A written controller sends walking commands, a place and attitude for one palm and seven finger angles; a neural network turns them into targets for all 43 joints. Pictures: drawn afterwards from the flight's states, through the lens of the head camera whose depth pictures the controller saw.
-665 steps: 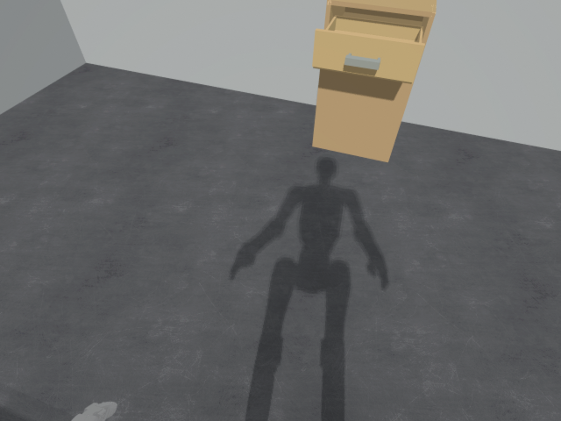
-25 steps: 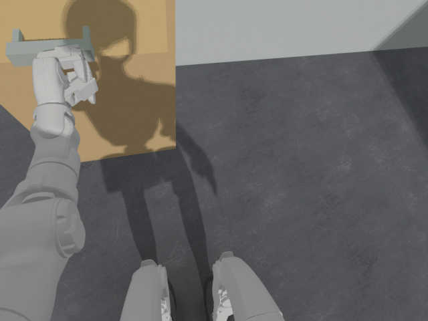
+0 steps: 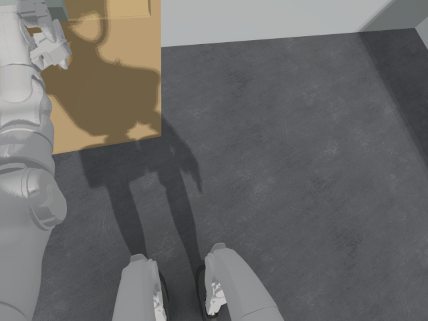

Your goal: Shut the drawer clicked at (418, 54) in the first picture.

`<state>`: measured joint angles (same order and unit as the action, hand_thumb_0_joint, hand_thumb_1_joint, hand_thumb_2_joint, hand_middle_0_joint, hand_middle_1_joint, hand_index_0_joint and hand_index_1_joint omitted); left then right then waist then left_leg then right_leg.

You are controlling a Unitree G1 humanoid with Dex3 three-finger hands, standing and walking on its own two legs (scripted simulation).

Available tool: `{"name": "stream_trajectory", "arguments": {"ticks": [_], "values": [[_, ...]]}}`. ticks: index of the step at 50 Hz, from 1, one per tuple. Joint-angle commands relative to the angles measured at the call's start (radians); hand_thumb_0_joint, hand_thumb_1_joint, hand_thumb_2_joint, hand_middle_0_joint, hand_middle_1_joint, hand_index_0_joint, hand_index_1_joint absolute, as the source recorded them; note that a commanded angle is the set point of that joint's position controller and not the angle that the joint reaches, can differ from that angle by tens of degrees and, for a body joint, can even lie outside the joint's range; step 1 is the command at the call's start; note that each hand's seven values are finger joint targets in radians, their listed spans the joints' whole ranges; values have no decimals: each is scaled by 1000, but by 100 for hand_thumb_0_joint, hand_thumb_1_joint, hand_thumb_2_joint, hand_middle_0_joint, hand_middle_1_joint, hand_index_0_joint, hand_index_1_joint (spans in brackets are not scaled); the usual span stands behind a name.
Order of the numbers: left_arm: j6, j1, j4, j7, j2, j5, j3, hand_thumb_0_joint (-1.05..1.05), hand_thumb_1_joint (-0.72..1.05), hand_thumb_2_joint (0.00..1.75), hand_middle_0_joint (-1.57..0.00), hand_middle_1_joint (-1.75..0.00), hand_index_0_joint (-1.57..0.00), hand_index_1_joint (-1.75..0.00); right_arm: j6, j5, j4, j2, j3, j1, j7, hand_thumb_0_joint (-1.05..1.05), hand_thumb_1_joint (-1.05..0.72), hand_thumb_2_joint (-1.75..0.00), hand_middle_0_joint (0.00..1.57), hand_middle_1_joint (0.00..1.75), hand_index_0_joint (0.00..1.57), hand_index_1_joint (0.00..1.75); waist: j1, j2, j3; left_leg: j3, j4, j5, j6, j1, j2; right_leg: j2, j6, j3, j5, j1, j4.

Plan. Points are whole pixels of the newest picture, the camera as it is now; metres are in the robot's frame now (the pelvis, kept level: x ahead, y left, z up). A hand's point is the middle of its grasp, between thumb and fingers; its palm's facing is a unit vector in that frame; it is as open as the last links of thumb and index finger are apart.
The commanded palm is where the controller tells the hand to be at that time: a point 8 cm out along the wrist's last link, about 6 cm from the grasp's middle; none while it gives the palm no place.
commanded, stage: push the drawer shut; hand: left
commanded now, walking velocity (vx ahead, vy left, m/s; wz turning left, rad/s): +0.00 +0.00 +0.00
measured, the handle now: out of the picture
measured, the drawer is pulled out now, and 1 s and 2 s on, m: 0.00 0.00 0.00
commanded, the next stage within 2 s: pull the fist back off the drawer in 0.40 s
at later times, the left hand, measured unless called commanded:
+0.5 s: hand (56, 39) +0.58 +0.18 +0.05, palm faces +0.13 -0.99 -0.05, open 3.4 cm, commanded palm +0.63 +0.18 +0.05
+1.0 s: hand (57, 39) +0.58 +0.18 +0.05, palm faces +0.14 -0.99 -0.02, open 3.5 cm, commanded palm +0.56 +0.18 +0.05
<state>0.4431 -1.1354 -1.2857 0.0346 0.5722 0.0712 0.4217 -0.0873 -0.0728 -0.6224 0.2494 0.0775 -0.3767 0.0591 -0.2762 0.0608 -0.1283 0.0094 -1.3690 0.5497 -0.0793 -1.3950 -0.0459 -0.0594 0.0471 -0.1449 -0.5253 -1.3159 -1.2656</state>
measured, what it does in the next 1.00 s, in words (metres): stands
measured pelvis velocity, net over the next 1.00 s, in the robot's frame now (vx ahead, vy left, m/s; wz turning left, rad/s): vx -0.03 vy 0.00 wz -0.01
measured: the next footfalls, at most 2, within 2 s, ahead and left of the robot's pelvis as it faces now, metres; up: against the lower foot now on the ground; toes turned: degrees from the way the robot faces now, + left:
none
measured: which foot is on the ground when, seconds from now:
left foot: down 0.00-1.00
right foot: down 0.00-1.00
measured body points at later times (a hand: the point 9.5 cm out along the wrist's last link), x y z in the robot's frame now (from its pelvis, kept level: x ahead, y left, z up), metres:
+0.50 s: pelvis -0.03 +0.00 -0.02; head +0.17 +0.06 +0.38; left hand +0.57 +0.24 +0.05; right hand -0.07 -0.25 -0.09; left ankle +0.03 +0.07 -0.60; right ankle +0.03 -0.10 -0.60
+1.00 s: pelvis -0.03 +0.00 -0.01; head +0.18 +0.06 +0.38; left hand +0.57 +0.23 +0.05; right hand -0.07 -0.24 -0.09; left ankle +0.03 +0.07 -0.60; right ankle +0.03 -0.10 -0.60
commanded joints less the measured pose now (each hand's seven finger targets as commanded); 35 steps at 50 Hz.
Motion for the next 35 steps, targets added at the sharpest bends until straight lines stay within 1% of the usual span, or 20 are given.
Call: {"name": "stream_trajectory", "arguments": {"ticks": [1, 2, 4, 5, 7, 8, 9, 10, 11, 12, 16, 17, 20, 21, 22, 26, 29, 31, 32, 35], "values": [[65, -671, 270, -45, 289, -22, 23, 0, 90, 90, -140, -160, -140, -160, -1, -4, -3, 225, -70, -246, -20, 0, -90, -90, 20, 30, 20, 30, -68, 243, -618, -174, 116, -452, 43, 587, -16, -8, -21, 98, 254, 127, 128], [62, -670, 254, -48, 279, -18, 16, 0, 90, 90, -140, -160, -140, -160, 1, -4, -5, 224, -70, -247, -18, 0, -90, -90, 20, 30, 20, 30, -66, 254, -615, -177, 116, -430, 45, 586, -15, -8, -20, 96, 236, 113, 128], [52, -709, 227, -55, 270, -15, -6, 0, 90, 90, -140, -160, -140, -160, 6, -5, -14, 228, -66, -247, -20, 0, -90, -90, 20, 30, 20, 30, -88, 252, -580, -186, 119, -369, 44, 562, -15, -8, -20, 95, 198, 81, 132], [54, -741, 240, -58, 269, -15, -10, 0, 90, 90, -140, -160, -140, -160, 12, -6, -16, 229, -66, -251, -22, 0, -90, -90, 20, 30, 20, 30, -100, 273, -579, -198, 124, -361, 44, 584, -19, -7, -20, 90, 192, 52, 128], [47, -769, 229, -61, 273, -8, -26, 0, 90, 90, -140, -160, -140, -160, 19, -7, -18, 237, -63, -248, -25, 0, -90, -90, 20, 30, 20, 30, -108, 289, -577, -216, 133, -312, 49, 585, -19, -4, -20, 87, 165, 22, 124], [43, -779, 224, -67, 298, -6, -11, 0, 90, 90, -140, -160, -140, -160, 23, -7, -21, 241, -62, -251, -28, 0, -90, -90, 20, 30, 20, 30, -109, 287, -577, -221, 134, -295, 49, 582, -21, -4, -19, 87, 159, 12, 123], [36, -797, 224, -66, 264, -6, -46, 0, 90, 90, -140, -160, -140, -160, 28, -6, -19, 237, -58, -247, -28, 0, -90, -90, 20, 30, 20, 30, -124, 298, -579, -218, 134, -278, 45, 575, -18, -4, -20, 91, 152, 6, 127], [36, -813, 223, -70, 304, -5, -18, 0, 90, 90, -140, -160, -140, -160, 33, -7, -23, 239, -56, -254, -31, 0, -90, -90, 20, 30, 20, 30, -122, 301, -581, -222, 137, -266, 45, 575, -20, -4, -19, 88, 145, 4, 123], [30, -819, 219, -68, 294, -1, -41, 0, 90, 90, -140, -160, -140, -160, 38, -5, -19, 241, -52, -249, -33, 0, -90, -90, 20, 30, 20, 30, -127, 305, -583, -219, 135, -251, 42, 562, -18, -4, -20, 92, 137, 6, 126], [28, -824, 220, -72, 328, 0, -20, 0, 90, 90, -140, -160, -140, -160, 42, -6, -20, 242, -49, -249, -35, 0, -90, -90, 20, 30, 20, 30, -122, 320, -586, -218, 135, -234, 42, 550, -17, -4, -18, 93, 128, 10, 124], [24, -875, 254, -71, 339, 5, -43, 0, 90, 90, -140, -160, -140, -160, 63, -3, -21, 246, -42, -249, -42, 0, -90, -90, 20, 30, 20, 30, -137, 362, -617, -233, 145, -210, 46, 577, -24, -3, -19, 94, 120, -11, 122], [18, -869, 242, -70, 314, 2, -58, 0, 90, 90, -140, -160, -140, -160, 68, -2, -24, 244, -42, -245, -42, 0, -90, -90, 20, 30, 20, 30, -139, 358, -606, -233, 148, -190, 44, 572, -24, -3, -19, 95, 113, -11, 127], [4, -862, 211, -66, 338, 2, -58, 0, 90, 90, -140, -160, -140, -160, 86, 2, -28, 248, -30, -241, -49, 0, -90, -90, 20, 30, 20, 30, -147, 355, -568, -229, 158, -122, 37, 522, -26, -2, -20, 102, 78, -17, 134], [5, -873, 232, -66, 365, 0, -46, 0, 90, 90, -140, -160, -140, -160, 92, 1, -28, 254, -29, -240, -52, 0, -90, -90, 20, 30, 20, 30, -145, 364, -576, -230, 160, -117, 38, 525, -29, 0, -21, 102, 78, -10, 134], [5, -882, 242, -63, 351, 1, -65, 0, 90, 90, -140, -160, -140, -160, 98, 3, -29, 252, -29, -237, -53, 0, -90, -90, 20, 30, 20, 30, -145, 382, -584, -231, 165, -116, 40, 538, -29, -1, -20, 103, 78, -12, 136], [-3, -873, 227, -58, 371, -6, -49, 0, 90, 90, -140, -160, -140, -160, 120, 5, -32, 255, -22, -241, -57, 0, -90, -90, 20, 30, 20, 30, -146, 361, -575, -221, 164, -96, 35, 499, -29, 0, -22, 108, 68, 10, 141], [-15, -852, 201, -54, 386, -9, -31, 0, 90, 90, -140, -160, -140, -160, 127, 5, -30, 256, -20, -246, -57, 0, -90, -90, 20, 30, 20, 30, -143, 316, -559, -214, 157, -75, 30, 443, -27, 0, -23, 117, 52, 38, 144], [-10, -859, 212, -53, 401, -5, -17, 0, 90, 90, -140, -160, -140, -160, 130, 4, -27, 259, -23, -253, -56, 0, -90, -90, 20, 30, 20, 30, -137, 336, -579, -223, 158, -96, 34, 470, -29, 0, -20, 108, 67, 24, 135], [-15, -857, 207, -50, 370, -7, -37, 0, 90, 90, -140, -160, -140, -160, 130, 4, -29, 258, -25, -252, -54, 0, -90, -90, 20, 30, 20, 30, -139, 333, -570, -227, 160, -84, 36, 469, -29, 0, -20, 107, 63, 13, 134], [-6, -856, 226, -53, 401, -7, 6, 0, 90, 90, -140, -160, -140, -160, 128, 0, -28, 256, -30, -266, -48, 0, -90, -90, 20, 30, 20, 30, -122, 346, -589, -229, 153, -127, 38, 492, -29, -1, -17, 99, 83, 14, 125]]}}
